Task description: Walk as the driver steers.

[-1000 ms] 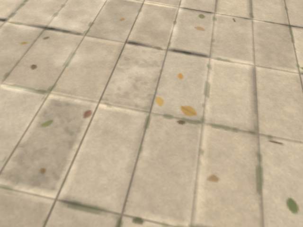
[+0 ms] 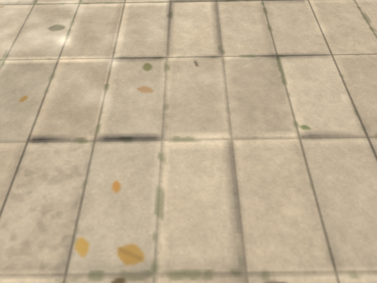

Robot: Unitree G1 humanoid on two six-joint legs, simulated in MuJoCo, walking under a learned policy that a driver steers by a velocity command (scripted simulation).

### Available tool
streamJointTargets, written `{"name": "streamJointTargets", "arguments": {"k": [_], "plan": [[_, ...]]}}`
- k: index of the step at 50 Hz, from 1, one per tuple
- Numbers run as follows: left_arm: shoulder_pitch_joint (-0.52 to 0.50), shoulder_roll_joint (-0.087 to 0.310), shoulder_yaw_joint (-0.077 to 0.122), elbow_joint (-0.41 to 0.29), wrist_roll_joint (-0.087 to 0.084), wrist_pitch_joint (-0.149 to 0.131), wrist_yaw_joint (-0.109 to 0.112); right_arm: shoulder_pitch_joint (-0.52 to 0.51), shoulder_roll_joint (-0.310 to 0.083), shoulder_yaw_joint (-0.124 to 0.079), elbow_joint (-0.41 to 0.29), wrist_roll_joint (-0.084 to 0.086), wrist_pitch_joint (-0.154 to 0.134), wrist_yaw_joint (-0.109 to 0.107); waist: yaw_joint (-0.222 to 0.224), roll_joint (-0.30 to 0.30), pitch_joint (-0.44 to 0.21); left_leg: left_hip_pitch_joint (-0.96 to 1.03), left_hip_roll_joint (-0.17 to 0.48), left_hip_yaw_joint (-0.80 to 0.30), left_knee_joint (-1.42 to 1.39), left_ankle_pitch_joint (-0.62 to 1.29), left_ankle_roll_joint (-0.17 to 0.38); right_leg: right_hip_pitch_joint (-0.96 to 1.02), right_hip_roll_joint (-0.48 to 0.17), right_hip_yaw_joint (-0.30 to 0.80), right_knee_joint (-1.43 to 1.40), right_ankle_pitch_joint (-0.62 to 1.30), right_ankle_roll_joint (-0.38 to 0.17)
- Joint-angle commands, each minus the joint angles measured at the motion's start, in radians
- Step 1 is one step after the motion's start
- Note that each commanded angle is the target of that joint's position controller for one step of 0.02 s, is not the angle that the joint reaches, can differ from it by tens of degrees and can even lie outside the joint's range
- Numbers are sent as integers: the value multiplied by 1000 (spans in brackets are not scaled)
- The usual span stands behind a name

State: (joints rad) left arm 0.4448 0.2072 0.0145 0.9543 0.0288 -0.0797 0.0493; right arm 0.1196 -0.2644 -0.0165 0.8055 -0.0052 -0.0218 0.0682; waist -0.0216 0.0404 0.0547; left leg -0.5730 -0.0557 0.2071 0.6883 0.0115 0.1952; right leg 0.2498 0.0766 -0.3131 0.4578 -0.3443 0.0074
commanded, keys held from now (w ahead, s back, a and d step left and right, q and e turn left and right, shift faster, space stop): w+q+shift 0.30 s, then w+shift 0.56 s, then w+q+shift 0.14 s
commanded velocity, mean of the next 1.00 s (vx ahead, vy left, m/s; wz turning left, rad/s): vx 1.00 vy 0.00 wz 0.51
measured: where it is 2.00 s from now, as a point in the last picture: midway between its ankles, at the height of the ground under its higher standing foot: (42, 81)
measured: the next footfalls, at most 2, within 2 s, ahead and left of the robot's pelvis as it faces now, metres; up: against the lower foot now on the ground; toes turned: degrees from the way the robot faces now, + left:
left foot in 0.02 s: +0.19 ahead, +0.00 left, +0.00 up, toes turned +5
right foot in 0.42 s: +0.61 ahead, -0.13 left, +0.00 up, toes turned +25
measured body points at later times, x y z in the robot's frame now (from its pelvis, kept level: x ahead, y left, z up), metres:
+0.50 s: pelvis +0.45 -0.04 +0.01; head +0.48 -0.03 +0.46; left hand +0.52 +0.26 -0.08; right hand +0.60 -0.31 -0.10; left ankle +0.24 -0.01 -0.60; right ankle +0.57 -0.14 -0.71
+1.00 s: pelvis +0.85 +0.16 +0.02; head +0.87 +0.17 +0.47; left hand +0.76 +0.41 -0.11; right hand +1.08 -0.03 -0.10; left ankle +0.84 +0.22 -0.71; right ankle +0.82 -0.02 -0.60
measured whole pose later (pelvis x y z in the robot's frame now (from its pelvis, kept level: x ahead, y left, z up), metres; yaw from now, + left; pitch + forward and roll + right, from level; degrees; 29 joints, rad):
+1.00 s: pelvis +0.85 +0.16 +0.02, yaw +32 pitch +1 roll +1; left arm 0.32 0.26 0.01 0.83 0.04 -0.09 -0.01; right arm 0.27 -0.30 -0.04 0.83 -0.03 -0.06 0.01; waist 0.02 -0.01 0.02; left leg -0.31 -0.11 0.03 0.52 -0.23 0.11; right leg -0.39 -0.06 0.02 1.26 -0.31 -0.04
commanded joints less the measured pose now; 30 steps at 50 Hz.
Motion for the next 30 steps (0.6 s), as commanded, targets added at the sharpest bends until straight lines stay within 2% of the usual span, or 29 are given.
{"name": "streamJointTargets", "arguments": {"k": [1,2,3,4,5,6,7,8,9,10,12,14,15,17,18,19,20,21,22,23,24,25,26,27,28,30], "plan": [[-404,223,63,-169,2,6,-9,611,-216,-106,144,45,22,-41,-392,126,-133,760,40,-210,-182,-60,140,-635,-18,90,1159,327,5],[-324,61,12,-268,18,-26,-25,441,-260,-101,122,11,17,-41,-129,223,-70,805,96,-510,-29,197,221,-1027,27,251,1397,-134,30],[-232,59,-9,-347,-8,-48,-38,373,-276,-105,75,-9,12,-53,-72,195,-271,951,294,-954,-274,-251,381,-1180,1,461,1399,-158,35],[-257,125,-11,-329,13,-72,-48,339,-181,-92,53,-24,10,-67,-48,-48,-142,778,315,-1053,-478,-530,316,-1191,-61,472,1229,-73,-2],[-294,157,-1,-320,24,-67,-54,281,-134,-79,58,-25,4,-68,8,-178,-30,581,272,-951,-516,-594,241,-1126,-108,456,1108,-22,-3],[-289,147,-10,-319,49,-48,-55,257,-153,-78,50,-20,-14,-73,50,-170,17,453,241,-906,-517,-530,227,-1073,-128,452,1032,-25,10],[-296,150,-14,-320,61,-19,-53,244,-157,-75,41,-12,-36,-77,69,-192,55,331,194,-833,-527,-481,205,-1016,-163,444,941,-9,32],[-323,143,-21,-332,62,4,-56,232,-149,-68,40,-6,-52,-76,81,-196,86,198,148,-756,-549,-455,187,-945,-188,420,833,10,52],[-366,138,-27,-351,56,13,-59,224,-172,-75,28,-6,-67,-73,72,-181,91,118,107,-696,-567,-389,178,-877,-199,387,712,67,69],[-419,138,-31,-375,45,13,-65,231,-189,-83,22,-7,-75,-73,50,-160,91,83,81,-643,-571,-298,169,-827,-205,366,584,135,79],[-515,102,-48,-413,11,13,-72,256,-190,-93,22,2,-78,-63,-10,-86,71,91,28,-571,-545,-183,115,-723,-190,339,340,305,75],[-551,98,-49,-429,-9,12,-69,288,-202,-105,19,10,-74,-48,-64,-34,20,199,26,-569,-501,-49,75,-673,-145,316,206,423,60],[-558,109,-45,-435,-12,9,-67,300,-208,-110,17,8,-72,-45,-78,-9,0,266,37,-579,-467,15,61,-666,-129,317,158,429,52],[-534,135,-34,-429,-3,-2,-61,325,-203,-113,23,3,-69,-51,-84,13,-36,406,69,-581,-393,134,28,-637,-109,317,59,418,30],[-481,162,-20,-412,1,-9,-55,327,-211,-114,24,-1,-71,-55,-61,26,-74,466,85,-585,-312,266,8,-581,-90,318,40,371,15],[-357,205,2,-376,2,-16,-47,319,-235,-117,27,-10,-72,-54,4,13,-157,517,85,-562,-166,413,-11,-470,-61,303,41,278,-7],[-171,241,24,-329,7,-22,-35,276,-248,-117,22,-13,-77,-50,121,4,-247,460,61,-522,53,425,-33,-278,-80,296,61,216,-27],[56,304,52,-286,27,-27,-18,231,-168,-94,-4,-16,-89,-52,221,-67,-357,284,21,-467,387,218,-44,-53,-236,477,85,-78,-54],[50,414,79,-260,64,-24,-27,374,1,-49,-53,30,-95,-44,86,-433,-446,-53,-108,-364,681,-469,-95,144,-503,1103,-157,-409,-170],[-48,336,81,-269,38,-13,-41,330,-65,-39,-36,6,-82,-55,75,-328,-330,-218,-27,-355,760,-408,-70,61,-494,1261,-244,-588,-202],[-133,240,66,-284,26,-11,-49,220,-113,-48,-45,-11,-72,-52,77,-159,-196,-236,28,-334,727,-302,-73,-71,-443,1053,-226,-479,-189],[-150,196,58,-265,25,-12,-55,152,-117,-44,-63,-24,-71,-42,73,-61,-139,-199,53,-329,665,-257,-80,-183,-389,893,-216,-286,-176],[-120,175,51,-234,25,-16,-55,100,-106,-41,-87,-36,-66,-32,69,-57,-106,-176,67,-341,619,-261,-83,-251,-345,785,-214,-157,-162],[-89,142,40,-196,22,-23,-55,94,-82,-32,-106,-43,-58,-19,47,-103,-84,-165,77,-356,583,-266,-89,-295,-313,717,-225,-102,-152],[-62,125,35,-167,13,-31,-57,88,-64,-24,-115,-44,-49,-14,38,-123,-68,-170,79,-360,559,-274,-93,-312,-297,678,-240,-57,-148],[-32,144,39,-138,-4,-46,-59,48,-58,-12,-146,-46,-40,-9,20,-123,-26,-232,83,-362,500,-260,-104,-331,-304,627,-287,19,-163]]}}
